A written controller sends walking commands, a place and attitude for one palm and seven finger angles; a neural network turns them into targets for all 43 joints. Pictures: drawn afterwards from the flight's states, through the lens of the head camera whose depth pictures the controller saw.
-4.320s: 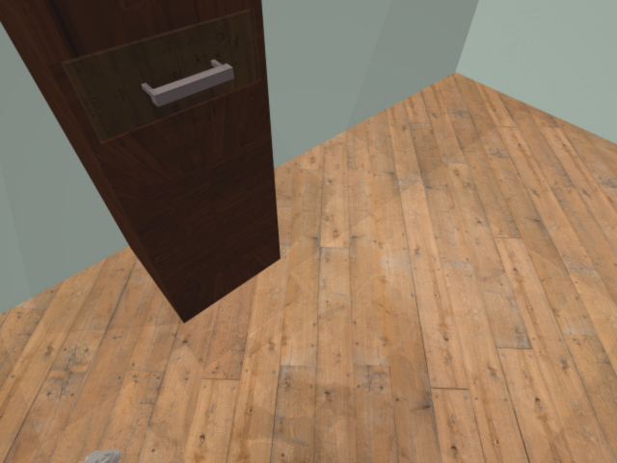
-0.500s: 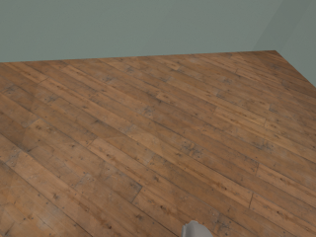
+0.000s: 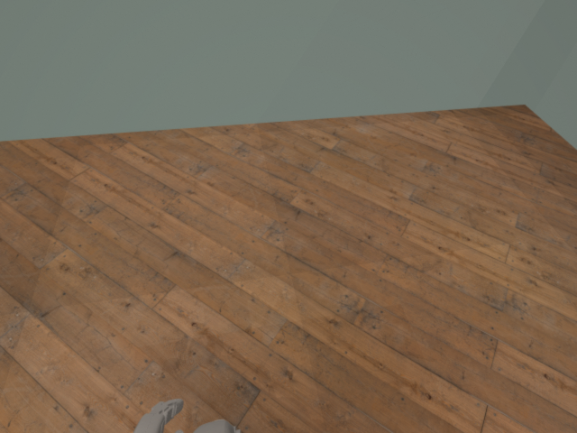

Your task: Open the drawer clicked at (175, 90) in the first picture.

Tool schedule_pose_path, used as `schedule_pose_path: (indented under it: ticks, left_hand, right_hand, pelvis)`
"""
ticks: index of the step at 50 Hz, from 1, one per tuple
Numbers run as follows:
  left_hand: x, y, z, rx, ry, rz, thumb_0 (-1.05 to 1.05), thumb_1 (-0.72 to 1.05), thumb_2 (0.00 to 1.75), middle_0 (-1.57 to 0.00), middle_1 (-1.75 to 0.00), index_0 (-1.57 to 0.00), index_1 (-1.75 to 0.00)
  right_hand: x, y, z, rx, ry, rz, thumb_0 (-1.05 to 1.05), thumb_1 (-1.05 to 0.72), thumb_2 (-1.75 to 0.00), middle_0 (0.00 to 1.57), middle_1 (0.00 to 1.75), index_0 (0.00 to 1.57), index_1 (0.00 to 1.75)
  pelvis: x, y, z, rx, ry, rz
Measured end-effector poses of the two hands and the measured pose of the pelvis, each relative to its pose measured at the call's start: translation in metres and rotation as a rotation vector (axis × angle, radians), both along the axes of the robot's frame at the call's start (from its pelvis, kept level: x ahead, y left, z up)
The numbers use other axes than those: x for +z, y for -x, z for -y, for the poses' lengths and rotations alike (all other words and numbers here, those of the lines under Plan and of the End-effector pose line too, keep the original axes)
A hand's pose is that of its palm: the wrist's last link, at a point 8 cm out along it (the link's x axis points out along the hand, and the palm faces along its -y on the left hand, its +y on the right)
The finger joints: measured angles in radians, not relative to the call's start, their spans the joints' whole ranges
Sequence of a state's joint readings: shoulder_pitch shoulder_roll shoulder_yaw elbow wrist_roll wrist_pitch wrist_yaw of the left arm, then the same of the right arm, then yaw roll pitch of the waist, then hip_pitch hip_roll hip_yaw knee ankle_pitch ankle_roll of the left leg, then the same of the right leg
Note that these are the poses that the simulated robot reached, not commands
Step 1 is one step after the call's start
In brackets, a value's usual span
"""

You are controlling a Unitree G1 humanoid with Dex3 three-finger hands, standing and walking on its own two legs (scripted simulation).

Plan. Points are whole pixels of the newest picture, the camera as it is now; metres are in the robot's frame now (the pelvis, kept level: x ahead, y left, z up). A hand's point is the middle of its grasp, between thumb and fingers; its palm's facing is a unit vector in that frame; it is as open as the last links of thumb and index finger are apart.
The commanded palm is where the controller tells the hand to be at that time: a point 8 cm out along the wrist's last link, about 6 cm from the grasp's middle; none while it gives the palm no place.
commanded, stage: turn to face it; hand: left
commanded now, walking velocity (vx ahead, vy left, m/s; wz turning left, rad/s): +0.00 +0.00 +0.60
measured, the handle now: out of the picture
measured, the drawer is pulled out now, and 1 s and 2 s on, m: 0.00 0.00 0.00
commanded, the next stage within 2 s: none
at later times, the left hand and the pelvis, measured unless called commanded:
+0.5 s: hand out of the picture +0.06 +0.23 -0.15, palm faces +0.30 -0.91 -0.28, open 7.4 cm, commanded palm none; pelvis +0.03 +0.00 +0.01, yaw +16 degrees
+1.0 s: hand out of the picture -0.07 +0.18 -0.18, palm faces +0.60 -0.76 -0.25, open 7.4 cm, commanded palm none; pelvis +0.03 -0.01 -0.01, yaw +36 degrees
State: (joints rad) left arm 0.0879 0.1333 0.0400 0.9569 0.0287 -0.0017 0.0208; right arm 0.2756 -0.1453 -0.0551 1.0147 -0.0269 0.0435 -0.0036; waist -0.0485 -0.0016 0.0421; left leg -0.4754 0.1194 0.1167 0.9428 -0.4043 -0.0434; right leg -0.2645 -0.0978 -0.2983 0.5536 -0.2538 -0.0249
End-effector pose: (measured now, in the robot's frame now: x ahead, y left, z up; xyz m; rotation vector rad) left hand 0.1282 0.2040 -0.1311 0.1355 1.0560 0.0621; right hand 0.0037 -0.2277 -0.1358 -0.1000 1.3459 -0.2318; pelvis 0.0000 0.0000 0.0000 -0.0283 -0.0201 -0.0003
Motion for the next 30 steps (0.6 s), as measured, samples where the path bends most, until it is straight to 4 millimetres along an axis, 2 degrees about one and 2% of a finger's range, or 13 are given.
schedule_pose_path:
  ticks: [4,7,11,16,22,27,30]
  left_hand:
    - [-0.021,0.009,-0.03,0.08,0.018,-0.022,0.0,0.92,0.9,-0.21,-0.3,-0.2,-0.3]
    - [-0.03,0.026,-0.055,0.123,-0.003,-0.089,0.0,0.91,0.9,-0.21,-0.3,-0.2,-0.3]
    - [-0.02,0.049,-0.078,0.183,-0.037,-0.152,0.0,0.91,0.9,-0.2,-0.3,-0.2,-0.3]
    - [-0.002,0.074,-0.092,0.258,-0.078,-0.192,0.01,0.91,0.9,-0.2,-0.3,-0.19,-0.3]
    - [0.01,0.085,-0.085,0.325,-0.112,-0.184,0.01,0.91,0.9,-0.2,-0.3,-0.19,-0.3]
    - [0.017,0.087,-0.06,0.376,-0.132,-0.119,0.01,0.91,0.9,-0.2,-0.3,-0.19,-0.3]
    - [0.021,0.098,-0.041,0.413,-0.143,-0.098,0.01,0.91,0.9,-0.2,-0.3,-0.2,-0.3]
  right_hand:
    - [0.002,-0.038,0.001,0.08,0.064,0.049,0.01,-0.93,-0.89,0.2,0.3,0.2,0.3]
    - [0.006,-0.058,-0.003,0.119,0.092,0.074,0.01,-0.92,-0.89,0.2,0.3,0.2,0.3]
    - [0.017,-0.073,-0.01,0.17,0.095,0.062,0.0,-0.92,-0.89,0.2,0.3,0.2,0.3]
    - [0.021,-0.097,-0.016,0.235,0.068,0.059,0.0,-0.91,-0.89,0.2,0.3,0.2,0.3]
    - [0.016,-0.128,-0.008,0.307,0.036,0.078,0.0,-0.9,-0.89,0.2,0.3,0.21,0.3]
    - [0.002,-0.157,0.011,0.37,0.009,0.097,0.0,-0.9,-0.89,0.2,0.3,0.21,0.3]
    - [-0.004,-0.177,0.021,0.413,0.002,0.109,0.0,-0.9,-0.89,0.2,0.3,0.21,0.3]
  pelvis:
    - [-0.013,-0.012,-0.017,0.049,0.018,-0.002]
    - [-0.015,-0.015,-0.025,0.071,0.011,-0.011]
    - [-0.003,-0.02,-0.028,0.109,0.006,-0.031]
    - [0.008,-0.026,-0.026,0.161,0.007,-0.048]
    - [0.009,-0.029,-0.011,0.235,0.002,-0.052]
    - [0.002,-0.031,0.014,0.309,-0.016,-0.053]
    - [-0.001,-0.031,0.025,0.356,-0.024,-0.044]
